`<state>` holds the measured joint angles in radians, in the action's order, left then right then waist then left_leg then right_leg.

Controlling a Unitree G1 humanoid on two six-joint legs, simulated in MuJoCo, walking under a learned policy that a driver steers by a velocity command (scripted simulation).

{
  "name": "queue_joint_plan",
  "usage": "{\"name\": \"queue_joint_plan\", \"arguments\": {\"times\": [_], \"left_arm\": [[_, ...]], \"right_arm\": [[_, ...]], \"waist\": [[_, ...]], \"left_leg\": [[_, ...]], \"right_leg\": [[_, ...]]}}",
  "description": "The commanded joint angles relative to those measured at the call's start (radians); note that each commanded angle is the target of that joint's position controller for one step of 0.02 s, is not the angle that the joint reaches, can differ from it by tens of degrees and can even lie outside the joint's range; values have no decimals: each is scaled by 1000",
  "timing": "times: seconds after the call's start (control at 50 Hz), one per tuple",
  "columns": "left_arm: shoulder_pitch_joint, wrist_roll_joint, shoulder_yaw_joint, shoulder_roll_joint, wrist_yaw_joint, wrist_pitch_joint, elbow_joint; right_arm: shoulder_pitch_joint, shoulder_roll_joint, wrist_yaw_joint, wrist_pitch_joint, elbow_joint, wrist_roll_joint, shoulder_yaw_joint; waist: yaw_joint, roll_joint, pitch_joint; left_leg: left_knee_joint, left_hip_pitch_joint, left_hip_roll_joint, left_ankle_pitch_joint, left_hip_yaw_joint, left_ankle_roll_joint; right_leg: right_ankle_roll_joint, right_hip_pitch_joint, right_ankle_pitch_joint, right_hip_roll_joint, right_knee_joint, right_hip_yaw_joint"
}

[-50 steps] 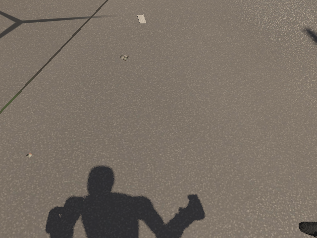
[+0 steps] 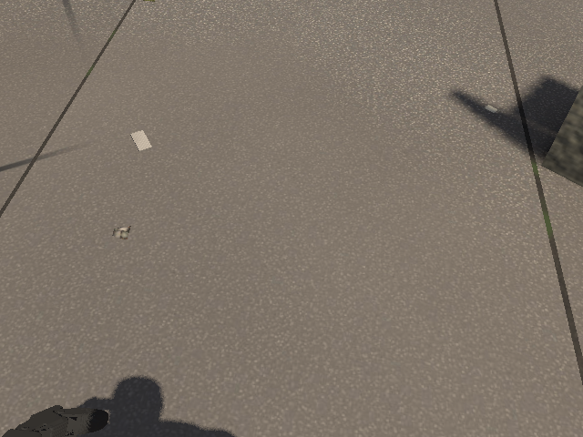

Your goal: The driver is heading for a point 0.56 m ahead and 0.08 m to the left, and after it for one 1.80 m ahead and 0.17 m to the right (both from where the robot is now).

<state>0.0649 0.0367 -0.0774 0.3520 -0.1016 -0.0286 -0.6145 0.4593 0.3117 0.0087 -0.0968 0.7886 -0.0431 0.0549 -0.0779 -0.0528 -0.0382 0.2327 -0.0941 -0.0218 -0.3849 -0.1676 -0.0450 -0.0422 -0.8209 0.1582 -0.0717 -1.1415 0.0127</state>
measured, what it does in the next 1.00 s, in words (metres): walks ahead: right foot, then left foot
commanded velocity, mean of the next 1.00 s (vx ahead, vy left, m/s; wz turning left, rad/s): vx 0.98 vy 0.00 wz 0.14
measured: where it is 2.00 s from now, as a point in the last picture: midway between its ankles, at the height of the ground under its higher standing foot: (300, 77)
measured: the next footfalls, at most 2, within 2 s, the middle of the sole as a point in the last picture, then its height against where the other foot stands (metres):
right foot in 0.14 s outside the picture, level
left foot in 0.62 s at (301, 341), level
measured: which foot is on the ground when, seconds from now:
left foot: down 0.00-0.12, up 0.14-0.60, down 0.62-1.00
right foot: up 0.00-0.12, down 0.14-0.60, up 0.62-1.00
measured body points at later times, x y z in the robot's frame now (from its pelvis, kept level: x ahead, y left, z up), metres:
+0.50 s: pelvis +0.44 -0.10 -0.01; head +0.46 -0.09 +0.44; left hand +0.43 +0.17 -0.14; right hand +0.58 -0.35 -0.12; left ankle +0.66 +0.00 -0.66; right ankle +0.26 -0.12 -0.73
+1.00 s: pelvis +0.92 -0.09 -0.01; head +0.96 -0.08 +0.44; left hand +1.13 +0.15 -0.09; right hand +0.93 -0.38 -0.13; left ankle +0.69 -0.08 -0.72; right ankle +1.18 -0.17 -0.69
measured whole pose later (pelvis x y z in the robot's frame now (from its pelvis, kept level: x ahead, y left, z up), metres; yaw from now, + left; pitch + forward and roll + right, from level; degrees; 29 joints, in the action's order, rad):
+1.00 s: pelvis +0.92 -0.09 -0.01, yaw +9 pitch +2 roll +0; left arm 0.01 0.02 0.03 0.27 -0.05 0.06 -0.66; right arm 0.44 0.29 0.00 -0.13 0.90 -0.02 0.04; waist -0.10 -0.01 0.04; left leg 0.06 -0.29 0.12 -0.36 0.03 0.12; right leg -0.10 -0.70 -0.10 -0.05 -0.55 0.10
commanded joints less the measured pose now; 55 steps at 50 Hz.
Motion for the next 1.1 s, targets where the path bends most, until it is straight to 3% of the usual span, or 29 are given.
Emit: {"name": "queue_joint_plan", "arguments": {"times": [0.02,0.08,0.12,0.14,0.16,0.18,0.2,0.24,0.28,0.38,0.44,0.5,0.54,0.58,0.6,0.62,0.64,0.66,0.68,0.7,0.74,0.78,0.84,0.92,1.0,1.04,1.06,1.08,1.1], "left_arm": [[-176,-1,28,4,-21,12,118],[-143,-9,41,-6,-5,16,107],[162,2,15,44,19,27,26],[381,11,-17,101,40,32,-50],[337,26,-45,216,64,32,-68],[362,7,-56,280,72,32,-18],[351,10,-55,229,82,34,-38],[270,25,-24,125,97,70,-86],[213,11,2,55,95,102,-97],[264,-20,18,-5,74,159,-162],[286,-22,31,-21,83,166,-180],[312,-29,31,25,112,166,-197],[293,-21,16,90,145,147,-191],[194,-2,-3,145,164,111,-157],[104,2,-12,162,162,92,-135],[0,3,4,76,133,94,-121],[113,16,54,-82,121,122,-30],[185,-8,71,-58,110,144,33],[143,7,71,8,104,166,18],[101,11,65,30,100,164,21],[138,45,78,16,99,116,-8],[101,36,92,-9,83,84,-1],[-76,-7,103,-32,70,87,42],[-177,-28,101,-50,57,98,52],[-51,-17,64,34,56,103,-2],[335,-23,25,108,67,92,-129],[564,-19,-2,146,81,83,-192],[545,6,-33,237,92,72,-213],[457,-18,-40,214,84,63,-189]], "right_arm": [[-60,85,1,-24,-34,1,12],[-23,155,9,-13,-2,3,23],[-11,222,16,5,11,2,33],[-51,227,14,8,1,8,31],[14,58,-10,11,-37,10,-6],[0,73,-9,-3,-107,49,-13],[-161,150,-3,-8,-118,55,6],[-140,85,-10,-5,-83,48,-14],[-39,45,-29,45,-29,28,-18],[-221,-3,-56,82,-44,40,-20],[-317,-12,-72,64,-65,44,-29],[-356,-13,-87,58,-79,39,-39],[-251,37,-82,71,-48,41,-26],[57,131,-66,85,39,36,14],[275,185,-49,88,97,37,47],[257,184,-31,98,111,76,69],[108,235,-32,95,81,41,63],[55,252,-23,93,34,25,72],[17,158,-10,90,18,15,58],[-29,119,-6,81,28,13,47],[-73,113,4,42,24,23,35],[-77,100,-5,3,33,27,23],[-3,97,-26,-26,53,37,29],[73,115,-26,-40,90,35,27],[38,167,15,-26,98,3,28],[-68,191,35,3,68,-26,36],[-154,197,39,7,43,-24,38],[-101,23,8,-12,-17,7,-3],[-111,66,0,-38,-60,22,-13]], "waist": [[25,134,216],[70,151,142],[230,201,-35],[349,163,-126],[218,-99,-188],[223,-165,-440],[265,21,-324],[148,125,-33],[53,53,30],[64,-1,190],[72,19,184],[59,2,138],[-14,-54,48],[-183,-76,-80],[-302,-28,-126],[-297,211,-40],[-41,305,-7],[-18,266,-208],[4,42,-54],[58,-49,53],[126,-89,121],[129,-51,160],[20,15,190],[-54,66,160],[57,182,26],[254,211,-133],[383,167,-186],[236,-194,-205],[216,-173,-328]], "left_leg": [[-170,116,-212,358,-1,106],[14,59,-212,1187,-99,91],[381,129,-277,1450,-65,118],[679,305,-245,1291,-68,117],[1116,676,-86,68,-43,92],[1385,822,13,-108,168,91],[1393,884,-17,57,254,105],[1242,822,-87,129,257,106],[1150,684,-116,150,272,98],[908,802,-97,341,218,110],[709,789,-41,480,89,139],[514,658,35,552,-22,177],[487,525,100,497,-53,199],[496,221,145,353,-15,246],[415,15,102,286,94,320],[304,-80,58,290,191,354],[447,-163,-39,576,513,451],[167,-299,-208,98,932,609],[-22,-127,-220,-133,1005,534],[-42,48,-187,-136,923,474],[-44,283,-108,-4,715,408],[-106,475,-37,78,560,367],[-157,404,12,357,368,277],[-212,134,-40,691,245,189],[29,-103,-108,1398,122,118],[479,-37,-131,1541,83,95],[873,169,-81,1334,63,96],[1341,718,103,140,99,34],[1448,902,141,-38,254,44]], "right_leg": [[-32,-25,-53,-17,173,77],[-120,243,37,108,310,214],[-178,642,152,194,349,155],[-200,963,104,183,479,62],[-209,1242,349,-83,546,-294],[-265,1351,397,-315,751,-818],[-224,1236,344,-268,810,-706],[-180,851,182,-235,845,-453],[-140,636,146,-191,925,-285],[-5,599,-239,-60,1052,53],[24,689,-569,-19,1060,202],[56,808,-997,-50,1016,256],[72,916,-1319,-91,852,259],[68,868,-1449,-127,458,233],[53,722,-1228,-97,51,217],[43,454,-122,135,-403,201],[73,71,352,176,-650,51],[72,-74,362,158,-664,-134],[40,-91,263,90,-492,-151],[43,-32,210,41,-352,-145],[64,101,183,-24,-208,-105],[79,220,98,-71,-21,-46],[39,216,-178,-91,293,23],[-41,240,-364,-15,554,106],[-97,374,-197,147,577,153],[-132,698,-93,191,549,139],[-182,933,9,127,563,34],[-345,1264,106,-113,548,-433],[-436,1332,217,-206,792,-871]]}}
